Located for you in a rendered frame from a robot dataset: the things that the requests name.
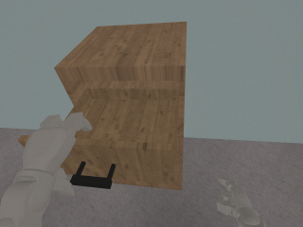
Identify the left robot forearm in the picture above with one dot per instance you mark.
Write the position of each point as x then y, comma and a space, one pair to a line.
24, 202

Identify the cabinet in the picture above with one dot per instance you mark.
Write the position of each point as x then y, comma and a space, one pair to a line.
140, 56

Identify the right robot forearm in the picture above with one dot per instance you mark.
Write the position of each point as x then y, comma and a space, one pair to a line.
248, 217

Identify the robot right hand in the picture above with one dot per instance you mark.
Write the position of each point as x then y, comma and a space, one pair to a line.
229, 204

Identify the robot left hand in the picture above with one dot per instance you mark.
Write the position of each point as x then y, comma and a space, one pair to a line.
48, 147

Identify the drawer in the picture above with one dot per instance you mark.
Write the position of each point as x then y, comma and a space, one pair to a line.
132, 128

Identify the handle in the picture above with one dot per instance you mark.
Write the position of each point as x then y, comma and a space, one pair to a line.
93, 181

